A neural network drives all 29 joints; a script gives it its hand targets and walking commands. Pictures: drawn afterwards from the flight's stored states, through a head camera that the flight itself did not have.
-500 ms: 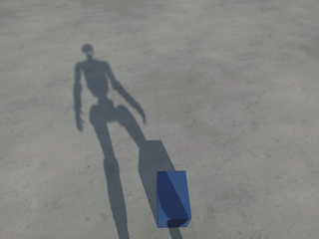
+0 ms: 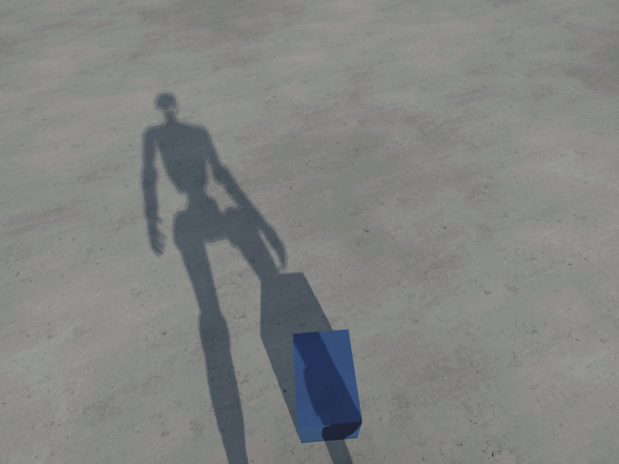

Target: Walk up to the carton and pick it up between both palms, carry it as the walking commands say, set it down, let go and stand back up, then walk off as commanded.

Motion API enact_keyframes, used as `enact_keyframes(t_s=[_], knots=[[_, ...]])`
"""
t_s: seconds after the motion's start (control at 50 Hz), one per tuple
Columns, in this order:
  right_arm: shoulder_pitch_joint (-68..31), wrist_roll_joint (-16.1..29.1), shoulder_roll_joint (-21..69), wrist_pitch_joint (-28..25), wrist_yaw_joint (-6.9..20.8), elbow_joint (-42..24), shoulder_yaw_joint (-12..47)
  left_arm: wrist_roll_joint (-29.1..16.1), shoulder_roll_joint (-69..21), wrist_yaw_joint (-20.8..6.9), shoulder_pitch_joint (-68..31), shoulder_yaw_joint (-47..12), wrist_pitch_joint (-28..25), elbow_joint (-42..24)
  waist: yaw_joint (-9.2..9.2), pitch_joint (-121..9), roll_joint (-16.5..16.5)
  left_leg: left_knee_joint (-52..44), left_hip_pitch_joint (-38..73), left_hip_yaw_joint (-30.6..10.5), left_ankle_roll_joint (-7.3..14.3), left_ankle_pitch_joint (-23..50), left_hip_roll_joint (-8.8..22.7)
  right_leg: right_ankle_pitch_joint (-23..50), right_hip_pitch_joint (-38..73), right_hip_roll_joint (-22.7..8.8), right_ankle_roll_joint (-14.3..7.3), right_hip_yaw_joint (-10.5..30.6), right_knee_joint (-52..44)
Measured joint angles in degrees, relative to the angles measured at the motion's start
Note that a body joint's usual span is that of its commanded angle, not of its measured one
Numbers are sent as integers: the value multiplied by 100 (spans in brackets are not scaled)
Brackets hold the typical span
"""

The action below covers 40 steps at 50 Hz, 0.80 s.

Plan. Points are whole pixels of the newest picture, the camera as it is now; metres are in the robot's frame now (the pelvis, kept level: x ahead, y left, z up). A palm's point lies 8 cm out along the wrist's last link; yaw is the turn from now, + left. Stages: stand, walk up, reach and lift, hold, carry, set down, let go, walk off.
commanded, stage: walk up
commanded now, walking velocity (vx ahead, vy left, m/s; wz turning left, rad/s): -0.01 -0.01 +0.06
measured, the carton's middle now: (324, 385) +0.43 +0.01 -0.68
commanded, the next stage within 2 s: stand in 0.44 s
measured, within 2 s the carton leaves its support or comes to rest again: neither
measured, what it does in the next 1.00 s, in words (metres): steps on the spot: right foot, then left foot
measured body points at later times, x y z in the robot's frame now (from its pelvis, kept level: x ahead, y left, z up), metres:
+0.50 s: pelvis +0.00 -0.03 +0.00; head +0.01 -0.02 +0.45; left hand +0.00 +0.19 -0.16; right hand +0.03 -0.25 -0.15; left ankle -0.01 +0.08 -0.74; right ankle +0.01 -0.15 -0.74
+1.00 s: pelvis +0.00 -0.04 -0.02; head +0.08 -0.04 +0.42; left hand +0.15 +0.19 -0.15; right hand +0.16 -0.24 -0.15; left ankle -0.01 +0.08 -0.74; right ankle +0.01 -0.15 -0.74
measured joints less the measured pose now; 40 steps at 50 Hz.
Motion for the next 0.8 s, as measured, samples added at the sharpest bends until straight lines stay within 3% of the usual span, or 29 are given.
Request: enact_keyframes(t_s=[0.04,0.1,0.18,0.26,0.32,0.42,0.64,0.72,0.8], knots=[[63,32,-32,33,67,33,6,4,7,34,12,-14,-131,-31,50,20,-81,326,-129,14,-35,-170,-52,323,413,-199,9,-22,-1014],[6,51,-90,140,104,-2,7,49,-230,99,-23,-21,-233,61,78,72,100,1559,-675,-199,121,-1198,-196,295,384,-154,-98,-158,-971],[-168,64,-68,162,164,-34,-6,41,-440,161,-23,-86,-281,170,168,7,151,2496,-1082,-63,174,-1200,-430,565,536,-173,-194,-248,-1368],[-328,71,40,143,135,-54,103,76,-559,162,-39,-115,-303,359,257,-72,176,1544,-689,113,253,-998,-455,647,619,-63,-220,-301,-1536],[-381,83,168,28,89,-26,148,63,-602,141,-7,-143,-286,509,237,-87,201,254,-128,196,397,-76,-404,548,600,64,-206,-380,-1368],[-324,96,475,-64,97,136,179,6,-629,129,142,-188,-253,639,301,-41,-124,-48,199,292,469,3,-505,581,837,-24,-179,-296,-1513],[-146,158,564,-114,63,295,211,-39,-665,154,395,-200,-308,920,246,30,-81,-239,391,265,437,54,-484,648,1058,7,-195,-329,-1747],[-560,492,319,792,71,-993,306,-350,-449,219,18,-463,602,-658,202,-160,-11,892,-731,255,465,-361,-444,224,-34,-3,-264,-317,-678],[-1784,535,-42,2312,105,-1918,307,-498,-170,136,-1464,-433,2074,-1393,225,-89,35,1478,-1307,245,438,-566,-445,49,-618,-34,-232,-309,-77]])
